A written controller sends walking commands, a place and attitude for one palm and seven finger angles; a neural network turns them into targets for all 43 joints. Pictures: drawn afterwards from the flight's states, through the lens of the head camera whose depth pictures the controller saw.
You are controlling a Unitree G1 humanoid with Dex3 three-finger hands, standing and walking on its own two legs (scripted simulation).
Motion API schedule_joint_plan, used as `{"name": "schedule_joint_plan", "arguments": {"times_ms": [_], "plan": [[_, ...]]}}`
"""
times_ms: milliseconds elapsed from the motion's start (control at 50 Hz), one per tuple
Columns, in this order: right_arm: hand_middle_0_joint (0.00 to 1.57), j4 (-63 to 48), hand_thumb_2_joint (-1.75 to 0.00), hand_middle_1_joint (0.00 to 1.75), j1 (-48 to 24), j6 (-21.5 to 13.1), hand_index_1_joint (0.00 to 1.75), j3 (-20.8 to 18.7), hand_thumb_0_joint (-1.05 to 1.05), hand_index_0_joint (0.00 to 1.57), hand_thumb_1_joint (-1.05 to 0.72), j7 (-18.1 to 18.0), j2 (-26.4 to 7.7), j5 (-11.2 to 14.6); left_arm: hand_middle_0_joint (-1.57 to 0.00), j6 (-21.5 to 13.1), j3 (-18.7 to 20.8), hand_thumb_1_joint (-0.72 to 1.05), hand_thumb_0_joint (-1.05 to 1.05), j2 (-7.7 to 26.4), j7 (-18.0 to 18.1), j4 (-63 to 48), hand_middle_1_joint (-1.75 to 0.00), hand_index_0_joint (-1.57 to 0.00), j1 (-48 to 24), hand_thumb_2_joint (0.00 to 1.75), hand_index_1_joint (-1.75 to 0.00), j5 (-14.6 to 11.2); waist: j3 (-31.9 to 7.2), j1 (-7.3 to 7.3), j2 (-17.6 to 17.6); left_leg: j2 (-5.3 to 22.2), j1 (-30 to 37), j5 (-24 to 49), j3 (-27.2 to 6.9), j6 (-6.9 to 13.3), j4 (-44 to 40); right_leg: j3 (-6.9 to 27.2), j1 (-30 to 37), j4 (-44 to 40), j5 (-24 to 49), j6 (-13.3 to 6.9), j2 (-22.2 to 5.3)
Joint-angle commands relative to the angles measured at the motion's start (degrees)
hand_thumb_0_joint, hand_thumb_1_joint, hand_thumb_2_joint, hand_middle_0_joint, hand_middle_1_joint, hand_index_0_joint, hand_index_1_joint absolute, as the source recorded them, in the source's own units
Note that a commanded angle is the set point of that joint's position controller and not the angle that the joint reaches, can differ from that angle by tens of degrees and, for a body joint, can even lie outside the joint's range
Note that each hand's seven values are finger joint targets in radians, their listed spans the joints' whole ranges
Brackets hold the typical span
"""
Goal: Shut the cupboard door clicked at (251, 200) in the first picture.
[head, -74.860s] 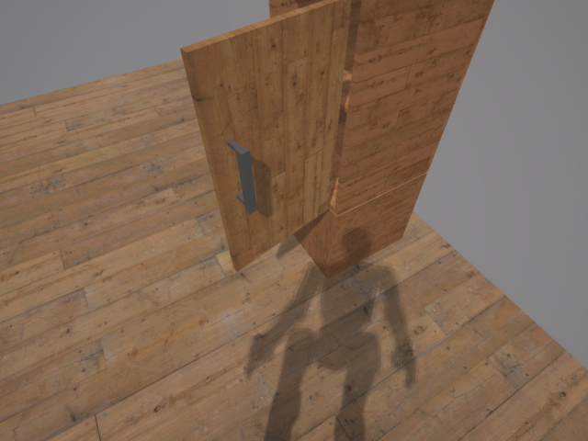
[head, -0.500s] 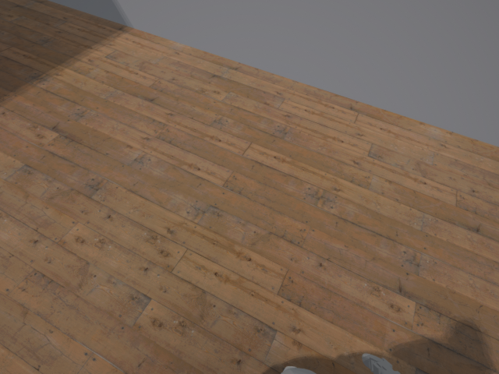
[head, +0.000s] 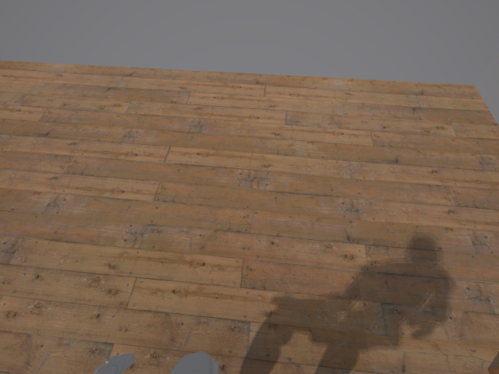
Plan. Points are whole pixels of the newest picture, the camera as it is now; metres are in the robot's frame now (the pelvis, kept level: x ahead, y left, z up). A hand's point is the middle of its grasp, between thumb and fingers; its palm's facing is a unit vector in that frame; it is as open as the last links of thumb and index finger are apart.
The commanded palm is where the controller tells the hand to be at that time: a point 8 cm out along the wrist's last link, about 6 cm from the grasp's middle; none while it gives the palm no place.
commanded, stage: turn to face it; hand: left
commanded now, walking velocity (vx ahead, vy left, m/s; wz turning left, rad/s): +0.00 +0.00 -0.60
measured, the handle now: out of the picture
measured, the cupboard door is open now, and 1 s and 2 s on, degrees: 9 9 9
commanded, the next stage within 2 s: none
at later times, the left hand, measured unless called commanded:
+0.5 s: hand (169, 344) +0.19 +0.16 -0.15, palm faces -0.29 -0.92 -0.27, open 7.4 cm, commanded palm none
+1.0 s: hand (190, 322) +0.23 +0.13 -0.16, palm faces -0.54 -0.82 -0.20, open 7.4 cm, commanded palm none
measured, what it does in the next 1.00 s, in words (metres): steps on the spot, turning right: left foot, then right foot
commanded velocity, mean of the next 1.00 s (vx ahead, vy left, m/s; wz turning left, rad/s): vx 0.00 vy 0.00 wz -0.60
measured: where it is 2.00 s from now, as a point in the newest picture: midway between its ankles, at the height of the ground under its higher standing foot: outside the picture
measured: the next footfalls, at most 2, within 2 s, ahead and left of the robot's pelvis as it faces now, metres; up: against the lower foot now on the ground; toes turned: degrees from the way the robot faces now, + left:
left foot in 0.10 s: +0.08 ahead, +0.14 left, +0.00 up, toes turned -1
right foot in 0.46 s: +0.00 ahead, -0.13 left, +0.00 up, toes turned -21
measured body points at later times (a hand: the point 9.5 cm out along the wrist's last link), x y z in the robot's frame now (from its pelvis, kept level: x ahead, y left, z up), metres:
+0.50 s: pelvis +0.00 +0.00 -0.01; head +0.04 -0.03 +0.44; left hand +0.20 +0.21 -0.13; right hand -0.03 -0.27 -0.16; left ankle +0.04 +0.13 -0.72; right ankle -0.03 -0.11 -0.74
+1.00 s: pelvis +0.03 +0.01 +0.01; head +0.08 +0.00 +0.45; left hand +0.25 +0.17 -0.14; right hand -0.05 -0.25 -0.12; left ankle +0.09 +0.10 -0.73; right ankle -0.07 -0.10 -0.67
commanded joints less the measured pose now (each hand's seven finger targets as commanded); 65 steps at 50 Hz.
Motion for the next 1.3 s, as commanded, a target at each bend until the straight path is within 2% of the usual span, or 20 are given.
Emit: {"name": "schedule_joint_plan", "arguments": {"times_ms": [0,40,80,100,200,360,400,420,440,460,560,720,740,780,900,1060,1080,1120,1180,1280], "plan": [[0.20,-4.7,-0.90,0.30,2.1,-2.3,0.30,-0.4,0.00,0.20,-0.90,-0.2,-3.0,0.4,-0.20,-0.9,4.0,0.90,0.00,13.3,0.7,-4.8,-0.30,-0.20,-1.5,0.90,-0.30,0.2,-8.0,0.55,-11.1,-1.8,4.9,2.4,0.6,0.2,-13.8,14.8,2.5,-8.0,17.7,-9.8,-12.3],[0.20,-3.4,-0.90,0.30,6.2,-2.9,0.30,-0.4,0.00,0.20,-0.90,-0.5,-3.4,0.4,-0.20,-0.4,3.9,0.90,0.00,12.3,0.6,-4.9,-0.30,-0.20,-2.9,0.90,-0.30,-0.4,-8.3,-1.52,-9.0,-2.5,13.9,11.1,1.1,0.6,-26.5,14.2,-2.4,-4.4,13.4,-6.3,-9.4],[0.20,-3.6,-0.90,0.30,8.8,-3.9,0.30,-1.8,0.00,0.20,-0.90,-0.9,-12.7,-0.9,-0.20,0.3,2.6,0.90,0.00,5.9,-0.2,-6.6,-0.30,-0.20,-0.9,0.90,-0.30,-1.4,-8.5,-1.64,17.0,17.5,22.0,12.9,-21.1,8.6,-41.0,2.1,-16.2,14.5,-12.8,0.5,3.4],[0.20,-4.7,-0.90,0.30,9.2,-3.7,0.30,-1.9,0.00,0.20,-0.90,-1.3,-13.9,-1.1,-0.20,-0.2,2.6,0.90,0.00,7.2,-0.6,-7.6,-0.30,-0.20,-2.2,0.90,-0.30,-1.0,-8.1,-2.24,14.2,23.9,16.8,14.7,-25.4,14.1,-42.0,0.3,-15.2,26.2,-20.1,0.9,1.7],[0.20,-5.0,-0.90,0.30,3.1,-3.9,0.30,-0.6,0.00,0.20,-0.90,-1.6,-8.2,-1.1,-0.20,0.4,2.9,0.90,0.00,5.6,-1.8,-4.8,-0.30,-0.20,-2.6,0.90,-0.30,-0.7,-7.5,0.40,10.0,15.5,19.7,36.7,-5.2,12.1,-35.8,-2.1,-14.8,32.7,-12.3,2.9,-1.9],[0.20,-2.8,-0.90,0.30,4.2,-2.9,0.30,-2.1,0.00,0.20,-0.90,-0.6,-9.7,-0.9,-0.20,0.1,2.4,0.90,0.00,4.3,-1.9,-5.3,-0.30,-0.20,-3.0,0.90,-0.30,-0.6,-7.8,-0.48,11.6,16.8,18.2,30.7,1.6,10.5,-31.4,-7.6,-2.3,7.8,-7.4,1.1,0.1],[0.20,-3.3,-0.90,0.30,2.2,-2.6,0.30,-2.5,0.00,0.20,-0.90,-0.3,-9.5,-0.3,-0.20,-0.5,3.0,0.90,0.00,6.7,-1.5,-3.6,-0.30,-0.20,3.1,0.90,-0.30,-0.4,-9.6,2.74,6.1,13.8,12.5,23.5,5.2,6.2,-22.5,-6.5,8.9,-6.1,4.5,-0.4,-0.4],[0.20,-4.5,-0.90,0.30,2.3,-2.4,0.30,-2.1,0.00,0.20,-0.90,0.2,-6.1,0.2,-0.20,-1.3,3.9,0.90,0.00,12.1,-0.8,-2.9,-0.30,-0.20,5.7,0.90,-0.30,0.2,-10.0,4.00,-7.1,7.9,2.6,10.5,9.5,2.3,-11.8,6.5,17.0,-12.5,12.5,-4.1,-11.0],[0.20,-7.5,-0.90,0.30,-1.8,-2.1,0.30,-1.0,0.00,0.20,-0.90,0.2,-3.0,0.1,-0.20,-1.5,4.6,0.90,0.00,16.6,-0.1,-2.0,-0.30,-0.20,8.0,0.90,-0.30,0.0,-7.5,5.83,-17.4,0.9,-9.0,-12.0,7.1,0.3,0.8,20.9,16.6,-13.6,27.1,-10.6,-21.9],[0.20,-7.8,-0.90,0.30,-3.3,-1.3,0.30,-0.8,0.00,0.20,-0.90,-0.4,-4.4,0.2,-0.20,-1.3,4.6,0.90,0.00,16.8,0.5,-2.1,-0.30,-0.20,8.6,0.90,-0.30,-0.4,-7.1,6.17,-13.7,1.7,-9.3,-10.0,0.0,0.7,7.6,21.5,11.5,-13.9,22.4,-13.6,-22.5],[0.20,-4.5,-0.90,0.30,-0.4,-1.6,0.30,-0.9,0.00,0.20,-0.90,0.0,-3.9,-0.1,-0.20,-1.5,3.4,0.90,0.00,11.4,1.1,-4.7,-0.30,-0.20,-1.7,0.90,-0.30,-0.1,-7.7,0.57,-10.8,1.2,-4.3,1.4,-1.0,-0.4,4.2,11.3,6.7,-10.8,20.4,-10.5,-12.7],[0.20,-4.6,-0.90,0.30,3.1,-2.5,0.30,-0.6,0.00,0.20,-0.90,-0.6,-3.2,0.6,-0.20,-0.6,3.9,0.90,0.00,12.1,0.6,-3.7,-0.30,-0.20,-1.6,0.90,-0.30,-0.3,-8.1,-0.76,-10.5,-2.9,12.2,9.3,-0.1,0.9,-25.6,17.3,-0.4,-5.6,16.2,-7.1,-9.5],[0.20,-4.1,-0.90,0.30,5.3,-3.1,0.30,-0.8,0.00,0.20,-0.90,-0.9,-5.2,0.3,-0.20,-0.4,3.6,0.90,0.00,10.4,0.5,-4.3,-0.30,-0.20,-1.9,0.90,-0.30,-0.7,-9.1,-1.61,-5.6,0.0,18.7,11.9,-2.5,1.9,-33.2,15.0,-5.0,-2.1,11.7,-4.5,-6.3],[0.20,-5.1,-0.90,0.30,7.0,-3.5,0.30,-2.1,0.00,0.20,-0.90,-1.3,-13.4,-0.8,-0.20,-0.4,2.6,0.90,0.00,6.4,-0.4,-6.5,-0.30,-0.20,-0.5,0.90,-0.30,-1.1,-9.3,-1.73,15.6,23.1,23.1,21.2,-23.3,13.1,-40.6,0.3,-16.9,21.3,-19.5,0.9,3.2],[0.20,-5.7,-0.90,0.30,0.9,-3.5,0.30,-1.0,0.00,0.20,-0.90,-1.5,-8.6,-1.1,-0.20,0.7,2.8,0.90,0.00,5.7,-1.9,-4.4,-0.30,-0.20,-2.0,0.90,-0.30,-0.6,-7.2,0.61,9.9,15.2,20.1,35.2,-3.9,12.4,-35.2,-2.6,-13.9,29.4,-12.3,2.8,-1.5],[0.20,-3.8,-0.90,0.30,1.4,-2.6,0.30,-2.4,0.00,0.20,-0.90,-0.5,-10.4,-0.7,-0.20,-0.3,2.5,0.90,0.00,5.5,-1.9,-4.4,-0.30,-0.20,-0.2,0.90,-0.30,-0.5,-8.7,1.25,10.8,15.2,16.7,30.4,3.4,8.4,-26.6,-8.3,2.3,1.1,-0.6,0.6,0.9],[0.20,-4.2,-0.90,0.30,0.7,-2.6,0.30,-2.5,0.00,0.20,-0.90,-0.2,-10.0,-0.3,-0.20,-0.7,3.0,0.90,0.00,7.6,-1.6,-3.3,-0.30,-0.20,3.6,0.90,-0.30,-0.3,-9.8,3.24,6.2,13.1,12.5,25.7,5.4,5.8,-20.1,-6.1,9.7,-6.2,5.7,-0.5,-0.6],[0.20,-8.4,-0.90,0.30,-3.1,-2.0,0.30,-0.9,0.00,0.20,-0.90,0.1,-3.9,0.1,-0.20,-1.7,4.5,0.90,0.00,17.3,-0.1,-1.6,-0.30,-0.20,8.9,0.90,-0.30,-0.2,-8.8,6.29,-17.5,0.5,-8.7,-12.4,5.9,0.1,3.0,21.7,17.3,-12.0,33.4,-10.9,-22.5],[0.20,-6.8,-0.90,0.30,-4.1,-1.7,0.30,-0.9,0.00,0.20,-0.90,-0.8,-5.6,0.1,-0.20,-1.5,3.9,0.90,0.00,13.6,1.2,-2.8,-0.30,-0.20,2.7,0.90,-0.30,-0.4,-6.9,3.46,-16.4,2.7,-12.2,-4.6,-3.5,0.1,11.3,18.3,12.8,-11.2,25.2,-12.9,-17.5],[0.20,-5.1,-0.90,0.30,-1.2,-1.7,0.30,-0.5,0.00,0.20,-0.90,0.0,-3.4,0.2,-0.20,-1.4,3.5,0.90,0.00,13.0,1.0,-4.0,-0.30,-0.20,-0.8,0.90,-0.30,0.0,-8.2,1.24,-9.3,-0.3,-0.8,1.0,0.3,-0.6,-3.4,12.7,6.0,-9.2,22.9,-11.0,-12.7]]}}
